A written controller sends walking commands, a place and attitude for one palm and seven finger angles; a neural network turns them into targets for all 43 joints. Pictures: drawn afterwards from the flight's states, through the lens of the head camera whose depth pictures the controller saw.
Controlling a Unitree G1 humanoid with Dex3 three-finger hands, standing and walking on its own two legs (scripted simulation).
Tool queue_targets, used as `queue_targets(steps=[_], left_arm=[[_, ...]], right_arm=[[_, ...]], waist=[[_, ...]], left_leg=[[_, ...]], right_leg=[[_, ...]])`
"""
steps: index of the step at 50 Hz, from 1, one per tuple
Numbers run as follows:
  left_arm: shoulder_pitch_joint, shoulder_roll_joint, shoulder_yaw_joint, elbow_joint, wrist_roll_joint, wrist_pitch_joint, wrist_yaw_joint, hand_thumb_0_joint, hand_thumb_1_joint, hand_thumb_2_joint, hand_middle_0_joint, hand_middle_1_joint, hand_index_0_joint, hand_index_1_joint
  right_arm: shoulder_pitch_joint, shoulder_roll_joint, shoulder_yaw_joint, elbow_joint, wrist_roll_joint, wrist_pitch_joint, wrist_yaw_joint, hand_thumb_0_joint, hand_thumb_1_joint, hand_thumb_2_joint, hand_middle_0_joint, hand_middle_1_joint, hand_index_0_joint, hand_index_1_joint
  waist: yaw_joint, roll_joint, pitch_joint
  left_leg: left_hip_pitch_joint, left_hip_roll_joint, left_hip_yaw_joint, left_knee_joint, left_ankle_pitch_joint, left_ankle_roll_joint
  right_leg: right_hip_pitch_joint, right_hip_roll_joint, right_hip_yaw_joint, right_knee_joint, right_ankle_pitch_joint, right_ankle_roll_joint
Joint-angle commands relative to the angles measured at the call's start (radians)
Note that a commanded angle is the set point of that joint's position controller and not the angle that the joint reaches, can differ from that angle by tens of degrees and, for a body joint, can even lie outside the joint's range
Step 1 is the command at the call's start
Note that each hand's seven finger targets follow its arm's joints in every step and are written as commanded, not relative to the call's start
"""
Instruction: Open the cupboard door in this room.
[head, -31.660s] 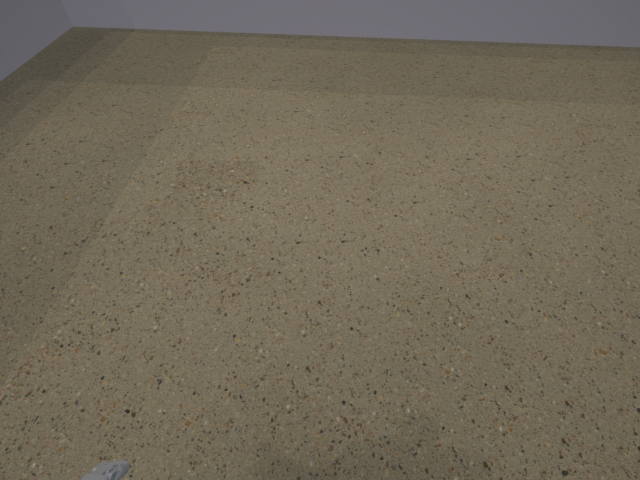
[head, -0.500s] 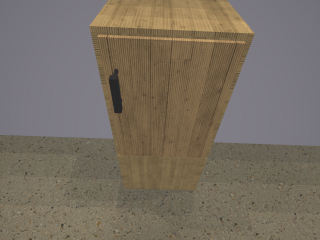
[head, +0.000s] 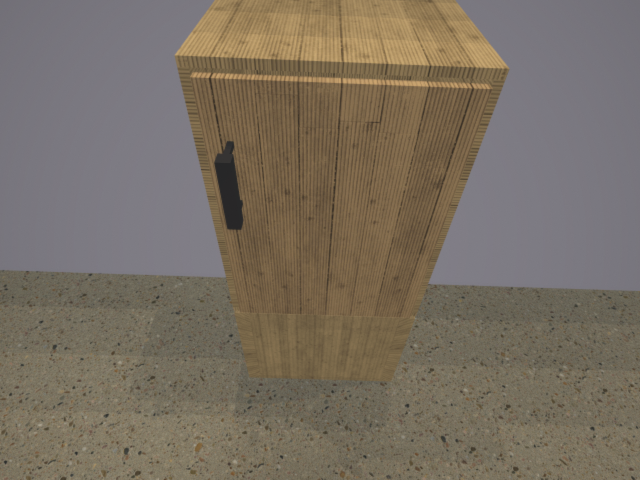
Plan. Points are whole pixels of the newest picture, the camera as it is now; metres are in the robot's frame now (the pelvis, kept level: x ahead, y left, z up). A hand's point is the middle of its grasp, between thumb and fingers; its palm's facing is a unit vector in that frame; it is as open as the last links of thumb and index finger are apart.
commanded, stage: look again from close up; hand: left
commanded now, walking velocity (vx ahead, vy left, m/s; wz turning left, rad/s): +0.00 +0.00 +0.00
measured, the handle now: (232, 186) +0.54 +0.18 +0.07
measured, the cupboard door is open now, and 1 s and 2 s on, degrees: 0 0 0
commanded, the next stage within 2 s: raise the hand with hooked fingers in 0.08 s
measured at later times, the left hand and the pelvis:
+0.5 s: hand (162, 421) +0.20 +0.21 -0.03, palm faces +0.09 -0.99 -0.09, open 8.1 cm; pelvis +0.01 -0.03 -0.07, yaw +1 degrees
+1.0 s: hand (140, 381) +0.23 +0.24 +0.01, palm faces +0.07 -1.00 -0.06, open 11.0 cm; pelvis +0.03 -0.03 -0.06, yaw +1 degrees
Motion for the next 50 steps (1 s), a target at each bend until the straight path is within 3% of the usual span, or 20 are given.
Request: queue_targets(steps=[1,8,9,10,11,12,13,15,16,17,19,20,22,25,27,29,32,35,42,50], left_arm=[[0.016,0.155,0.029,-0.039,0.000,-0.016,0.007,0.000,0.900,0.900,-0.200,-0.300,-0.200,-0.300],[-0.006,0.152,0.027,-0.040,-0.004,-0.020,0.009,0.000,0.900,0.900,-0.200,-0.300,-0.200,-0.300],[0.073,0.050,0.000,-0.030,0.002,-0.022,0.049,0.000,0.900,0.900,-0.200,-0.300,-0.200,-0.300],[-0.644,0.429,0.333,-1.411,-0.171,-0.254,0.044,0.000,0.877,0.890,-0.202,-0.315,-0.202,-0.315],[-0.169,0.364,0.282,-1.238,-0.123,-0.236,0.066,0.000,0.853,0.880,-0.203,-0.330,-0.203,-0.330],[0.091,0.132,0.183,-1.106,-0.180,-0.147,0.078,0.000,0.830,0.870,-0.205,-0.345,-0.205,-0.345],[0.075,0.029,0.144,-1.053,-0.198,-0.155,0.056,0.000,0.807,0.860,-0.207,-0.360,-0.207,-0.360],[0.077,0.111,0.272,-0.978,-0.227,-0.276,0.004,0.000,0.760,0.840,-0.210,-0.390,-0.210,-0.390],[0.192,0.056,0.281,-0.883,-0.250,-0.341,-0.048,0.000,0.737,0.830,-0.212,-0.405,-0.212,-0.405],[0.288,0.050,0.313,-0.806,-0.265,-0.412,-0.109,0.000,0.713,0.820,-0.213,-0.420,-0.213,-0.420],[0.339,0.027,0.318,-0.786,-0.315,-0.563,-0.254,0.000,0.667,0.800,-0.217,-0.450,-0.217,-0.450],[0.332,0.048,0.337,-0.791,-0.334,-0.624,-0.328,0.000,0.643,0.790,-0.218,-0.465,-0.218,-0.465],[0.312,0.125,0.400,-0.825,-0.376,-0.677,-0.470,0.000,0.597,0.770,-0.222,-0.495,-0.222,-0.495],[0.226,0.193,0.470,-1.010,-0.467,-0.590,-0.545,0.000,0.527,0.740,-0.227,-0.540,-0.227,-0.540],[0.124,0.205,0.467,-1.166,-0.496,-0.570,-0.535,0.000,0.480,0.720,-0.230,-0.570,-0.230,-0.570],[0.103,0.225,0.480,-1.284,-0.470,-0.563,-0.502,0.000,0.433,0.700,-0.233,-0.600,-0.233,-0.600],[0.018,0.203,0.427,-1.333,-0.433,-0.551,-0.480,0.000,0.363,0.670,-0.238,-0.645,-0.238,-0.645],[0.035,0.232,0.451,-1.248,-0.428,-0.504,-0.511,0.000,0.293,0.640,-0.243,-0.690,-0.243,-0.690],[0.099,0.284,0.546,-1.166,-0.493,-0.370,-0.539,0.000,0.130,0.570,-0.255,-0.795,-0.255,-0.795],[0.040,0.253,0.485,-1.161,-0.472,-0.374,-0.486,0.000,-0.057,0.490,-0.268,-0.915,-0.268,-0.915]], right_arm=[[-0.015,-0.172,-0.032,-0.051,-0.001,-0.021,-0.006,0.000,-0.900,-0.900,0.200,0.300,0.200,0.300],[-0.010,-0.160,-0.025,-0.040,0.000,-0.027,-0.007,0.000,-0.900,-0.900,0.200,0.300,0.200,0.300],[-0.031,-0.082,-0.005,-0.108,-0.001,-0.028,-0.005,0.000,-0.900,-0.900,0.200,0.300,0.200,0.300],[0.025,-0.195,-0.027,-0.446,0.057,-0.153,-0.062,0.000,-0.900,-0.900,0.200,0.300,0.200,0.300],[-0.058,-0.152,-0.003,-0.429,0.069,-0.239,-0.088,0.000,-0.900,-0.900,0.200,0.300,0.200,0.300],[-0.070,-0.121,-0.013,-0.422,0.069,-0.261,-0.086,0.000,-0.900,-0.900,0.200,0.300,0.200,0.300],[-0.051,-0.109,-0.008,-0.416,0.078,-0.278,-0.085,0.000,-0.900,-0.900,0.200,0.300,0.200,0.300],[-0.060,-0.139,-0.045,-0.460,0.046,-0.292,-0.080,0.000,-0.900,-0.900,0.200,0.300,0.200,0.300],[-0.070,-0.123,-0.051,-0.485,0.035,-0.294,-0.073,0.000,-0.900,-0.900,0.200,0.300,0.200,0.300],[-0.076,-0.116,-0.063,-0.505,0.040,-0.299,-0.057,0.000,-0.900,-0.900,0.200,0.300,0.200,0.300],[-0.108,-0.108,-0.076,-0.546,0.030,-0.312,-0.029,0.000,-0.900,-0.900,0.200,0.300,0.200,0.300],[-0.116,-0.110,-0.082,-0.573,0.036,-0.322,-0.018,0.000,-0.900,-0.900,0.200,0.300,0.200,0.300],[-0.109,-0.125,-0.089,-0.624,0.048,-0.342,-0.005,0.000,-0.900,-0.900,0.200,0.300,0.200,0.300],[-0.107,-0.124,-0.082,-0.704,0.063,-0.345,-0.026,0.000,-0.900,-0.900,0.200,0.300,0.200,0.300],[-0.088,-0.114,-0.070,-0.709,0.058,-0.350,-0.051,0.000,-0.900,-0.900,0.200,0.300,0.200,0.300],[-0.042,-0.102,-0.068,-0.685,0.048,-0.349,-0.065,0.000,-0.900,-0.900,0.200,0.300,0.200,0.300],[-0.024,-0.097,-0.061,-0.639,0.038,-0.348,-0.084,0.000,-0.900,-0.900,0.200,0.300,0.200,0.300],[-0.029,-0.107,-0.056,-0.619,0.045,-0.342,-0.097,0.000,-0.900,-0.900,0.200,0.300,0.200,0.300],[-0.054,-0.106,-0.038,-0.650,0.053,-0.328,-0.097,0.000,-0.900,-0.900,0.200,0.300,0.200,0.300],[-0.025,-0.125,-0.032,-0.669,0.058,-0.333,-0.085,0.000,-0.900,-0.900,0.200,0.300,0.200,0.300]], waist=[[-0.001,0.005,0.050],[-0.003,0.001,0.015],[0.015,-0.037,0.077],[-0.121,0.068,-0.346],[0.027,0.229,-0.308],[0.002,0.227,-0.156],[-0.038,0.145,0.000],[-0.039,0.020,0.047],[-0.008,-0.075,0.043],[0.030,-0.066,0.011],[0.052,-0.169,-0.075],[0.054,-0.171,-0.110],[0.059,-0.050,-0.186],[0.060,0.018,-0.310],[0.039,0.068,-0.285],[0.016,0.099,-0.349],[-0.031,0.094,-0.298],[-0.030,0.084,-0.290],[0.034,0.058,-0.361],[0.017,0.036,-0.296]], left_leg=[[-0.005,0.135,-0.199,-0.166,-0.325,-0.024],[0.045,0.137,-0.184,-0.144,-0.190,-0.024],[-0.025,0.117,-0.068,0.047,-0.163,-0.060],[0.266,-0.006,-0.109,-0.005,-0.101,-0.042],[0.250,0.046,-0.129,-0.049,-0.205,-0.041],[0.082,0.052,-0.171,-0.094,-0.368,-0.081],[0.017,0.041,-0.160,-0.062,-0.399,-0.063],[-0.111,0.020,-0.164,0.069,-0.385,-0.060],[-0.192,0.010,-0.154,0.140,-0.377,-0.065],[-0.246,-0.003,-0.128,0.210,-0.344,-0.071],[-0.370,-0.005,-0.105,0.367,-0.312,-0.066],[-0.423,-0.006,-0.102,0.428,-0.302,-0.064],[-0.451,-0.003,-0.107,0.507,-0.255,-0.059],[-0.437,0.001,-0.100,0.537,-0.267,-0.040],[-0.436,0.008,-0.113,0.581,-0.248,-0.028],[-0.374,0.021,-0.121,0.600,-0.124,-0.016],[-0.356,0.029,-0.137,0.618,-0.060,-0.010],[-0.374,0.031,-0.136,0.611,-0.074,-0.011],[-0.317,0.022,-0.143,0.538,0.001,-0.015],[-0.279,0.018,-0.135,0.446,-0.089,-0.018]], right_leg=[[-0.064,-0.081,0.110,-0.115,-0.160,-0.045],[-0.030,-0.086,0.108,-0.112,-0.065,-0.047],[-0.066,-0.096,0.106,-0.106,-0.053,-0.048],[-0.013,0.028,-0.001,0.018,0.000,-0.043],[-0.091,0.044,-0.019,0.092,-0.114,-0.063],[-0.151,0.054,-0.058,0.121,-0.186,-0.052],[-0.214,0.063,-0.055,0.116,-0.158,-0.049],[-0.332,0.063,-0.048,0.121,-0.255,-0.041],[-0.398,0.072,-0.056,0.170,-0.300,-0.042],[-0.422,0.069,-0.043,0.211,-0.316,-0.048],[-0.514,0.065,-0.008,0.317,-0.356,-0.046],[-0.528,0.060,0.021,0.353,-0.363,-0.047],[-0.532,0.052,0.071,0.417,-0.314,-0.060],[-0.514,0.048,0.116,0.408,-0.347,-0.043],[-0.530,0.053,0.155,0.395,-0.342,-0.039],[-0.502,0.058,0.139,0.427,-0.125,-0.032],[-0.541,0.076,0.104,0.458,0.003,-0.031],[-0.530,0.069,0.108,0.432,-0.010,-0.025],[-0.374,0.056,0.101,0.377,0.093,-0.011],[-0.421,0.067,0.055,0.334,-0.071,-0.023]])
